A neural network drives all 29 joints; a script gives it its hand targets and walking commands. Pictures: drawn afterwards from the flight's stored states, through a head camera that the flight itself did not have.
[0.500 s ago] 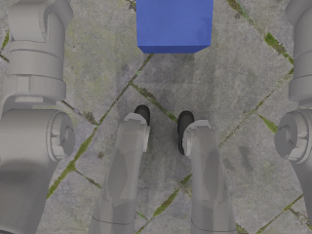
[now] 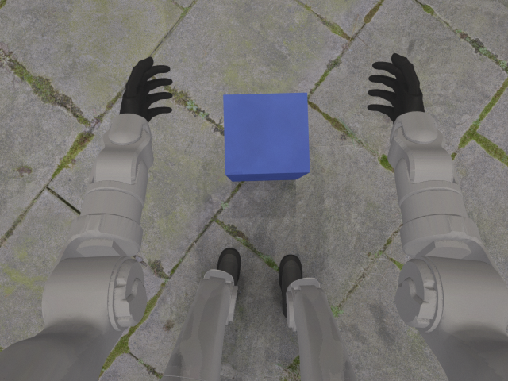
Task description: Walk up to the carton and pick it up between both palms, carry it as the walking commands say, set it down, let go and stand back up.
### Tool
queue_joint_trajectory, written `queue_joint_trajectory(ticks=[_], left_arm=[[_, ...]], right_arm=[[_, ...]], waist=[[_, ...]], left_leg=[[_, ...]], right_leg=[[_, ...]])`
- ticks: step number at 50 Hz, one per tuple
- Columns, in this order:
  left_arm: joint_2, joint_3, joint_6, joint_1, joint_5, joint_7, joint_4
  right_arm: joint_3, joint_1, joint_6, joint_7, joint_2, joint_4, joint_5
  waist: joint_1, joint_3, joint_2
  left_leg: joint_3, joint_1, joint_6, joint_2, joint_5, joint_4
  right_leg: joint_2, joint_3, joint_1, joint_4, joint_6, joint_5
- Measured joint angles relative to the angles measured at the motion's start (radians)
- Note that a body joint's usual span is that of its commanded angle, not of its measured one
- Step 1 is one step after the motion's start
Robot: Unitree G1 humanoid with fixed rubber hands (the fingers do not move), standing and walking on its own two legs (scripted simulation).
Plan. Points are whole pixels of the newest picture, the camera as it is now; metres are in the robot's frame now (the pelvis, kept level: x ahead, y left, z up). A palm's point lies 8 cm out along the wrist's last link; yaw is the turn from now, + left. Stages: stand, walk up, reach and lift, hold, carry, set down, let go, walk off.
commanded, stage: let go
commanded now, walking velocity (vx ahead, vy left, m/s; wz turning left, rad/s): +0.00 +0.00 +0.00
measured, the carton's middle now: (264, 143) +0.53 +0.01 -0.57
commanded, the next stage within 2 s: stand in 1.16 s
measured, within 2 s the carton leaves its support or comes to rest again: neither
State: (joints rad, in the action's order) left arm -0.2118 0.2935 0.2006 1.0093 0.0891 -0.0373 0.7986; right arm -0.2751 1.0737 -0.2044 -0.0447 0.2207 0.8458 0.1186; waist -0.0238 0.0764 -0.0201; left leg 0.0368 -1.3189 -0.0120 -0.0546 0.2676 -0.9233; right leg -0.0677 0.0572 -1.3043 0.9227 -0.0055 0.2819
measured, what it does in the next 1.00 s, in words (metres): rises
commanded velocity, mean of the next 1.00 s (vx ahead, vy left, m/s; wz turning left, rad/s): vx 0.00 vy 0.00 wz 0.00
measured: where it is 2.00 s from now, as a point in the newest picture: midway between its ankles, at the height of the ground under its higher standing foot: (258, 294)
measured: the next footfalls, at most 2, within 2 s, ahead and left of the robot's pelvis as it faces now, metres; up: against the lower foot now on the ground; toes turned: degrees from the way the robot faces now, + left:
none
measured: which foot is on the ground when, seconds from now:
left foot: down 0.00-1.00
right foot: down 0.00-1.00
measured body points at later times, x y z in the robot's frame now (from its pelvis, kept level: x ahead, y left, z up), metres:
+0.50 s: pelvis +0.07 +0.00 +0.07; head +0.20 -0.01 +0.50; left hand +0.31 +0.22 -0.03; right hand +0.34 -0.22 -0.03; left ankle +0.06 +0.10 -0.66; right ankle +0.05 -0.11 -0.66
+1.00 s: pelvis +0.06 +0.00 +0.08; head +0.08 +0.01 +0.53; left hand +0.23 +0.23 +0.00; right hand +0.23 -0.23 +0.00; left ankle +0.06 +0.10 -0.66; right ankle +0.05 -0.11 -0.66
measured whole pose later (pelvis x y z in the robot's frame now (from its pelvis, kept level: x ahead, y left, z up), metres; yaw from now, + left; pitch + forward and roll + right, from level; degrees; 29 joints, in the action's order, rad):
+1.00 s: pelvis +0.06 +0.00 +0.08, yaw +1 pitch -7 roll -1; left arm -0.20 0.03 0.16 -0.22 0.02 0.09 0.41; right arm -0.04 -0.22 -0.15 0.09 0.20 0.44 0.00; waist 0.00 0.16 -0.02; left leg 0.07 -0.10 -0.02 -0.05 0.28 -0.51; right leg -0.05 0.06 -0.07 0.48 0.02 0.29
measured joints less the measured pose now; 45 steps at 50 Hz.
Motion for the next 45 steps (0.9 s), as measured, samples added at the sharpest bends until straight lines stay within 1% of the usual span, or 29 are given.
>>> queue_joint_trajectory(ticks=[2, 4, 7, 11, 18, 23, 30, 34, 38, 40, 45], left_arm=[[0.013, -0.013, -0.007, -0.103, 0.014, 0.017, -0.027], [0.020, -0.019, -0.019, -0.205, 0.012, 0.031, -0.059], [0.021, -0.035, -0.041, -0.329, 0.003, 0.046, -0.094], [0.017, -0.074, -0.080, -0.464, -0.024, 0.066, -0.130], [0.031, -0.136, -0.149, -0.692, -0.065, 0.085, -0.175], [0.051, -0.176, -0.176, -0.887, -0.065, 0.093, -0.228], [0.044, -0.222, -0.176, -1.117, -0.075, 0.105, -0.300], [0.031, -0.231, -0.166, -1.205, -0.072, 0.111, -0.325], [0.008, -0.243, -0.139, -1.260, -0.076, 0.121, -0.350], [-0.001, -0.245, -0.123, -1.270, -0.073, 0.125, -0.357], [-0.006, -0.253, -0.079, -1.249, -0.067, 0.128, -0.373]], right_arm=[[0.000, -0.107, 0.008, 0.001, -0.022, -0.035, 0.019], [0.000, -0.215, 0.018, 0.001, -0.041, -0.077, 0.020], [0.015, -0.347, 0.040, 0.011, -0.043, -0.123, -0.011], [0.063, -0.494, 0.072, 0.028, -0.026, -0.179, -0.052], [0.118, -0.729, 0.130, 0.053, -0.036, -0.245, -0.058], [0.145, -0.907, 0.155, 0.062, -0.051, -0.286, -0.056], [0.184, -1.124, 0.161, 0.074, -0.044, -0.318, -0.078], [0.209, -1.229, 0.159, 0.087, -0.029, -0.360, -0.089], [0.221, -1.293, 0.140, 0.102, -0.022, -0.390, -0.092], [0.225, -1.310, 0.128, 0.107, -0.019, -0.399, -0.095], [0.239, -1.315, 0.087, 0.123, -0.010, -0.406, -0.114]], waist=[[0.001, -0.040, 0.001], [0.002, -0.071, -0.003], [0.005, -0.094, -0.001], [0.004, -0.124, 0.016], [0.000, -0.169, 0.033], [0.004, -0.174, 0.030], [0.011, -0.103, 0.014], [0.012, -0.054, 0.005], [0.024, -0.005, -0.003], [0.029, 0.014, -0.010], [0.026, 0.061, -0.017]], left_leg=[[-0.001, 0.037, -0.002, 0.001, -0.001, 0.038], [-0.005, 0.080, -0.005, 0.002, -0.002, 0.075], [-0.006, 0.149, -0.009, 0.002, -0.002, 0.123], [-0.001, 0.227, -0.011, 0.001, -0.010, 0.181], [0.006, 0.385, -0.009, -0.001, -0.028, 0.269], [0.013, 0.558, -0.008, -0.001, -0.031, 0.348], [0.026, 0.848, -0.001, 0.001, -0.035, 0.431], [0.033, 0.985, 0.002, 0.005, -0.033, 0.458], [0.042, 1.090, 0.004, 0.007, -0.029, 0.470], [0.045, 1.127, 0.004, 0.006, -0.023, 0.464], [0.042, 1.186, 0.002, 0.008, 0.002, 0.430]], right_leg=[[0.001, 0.004, 0.037, -0.040, 0.000, -0.003], [0.001, 0.010, 0.078, -0.076, 0.001, -0.005], [0.004, 0.015, 0.147, -0.123, 0.002, -0.005], [0.009, 0.014, 0.227, -0.185, 0.003, -0.012], [0.015, 0.013, 0.389, -0.276, 0.006, -0.023], [0.019, 0.011, 0.552, -0.334, 0.015, -0.024], [0.021, 0.003, 0.839, -0.406, 0.025, -0.020], [0.018, -0.002, 0.980, -0.441, 0.030, -0.020], [0.018, -0.010, 1.091, -0.461, 0.033, -0.019], [0.018, -0.013, 1.132, -0.460, 0.034, -0.014], [0.015, -0.012, 1.199, -0.446, 0.032, 0.000]])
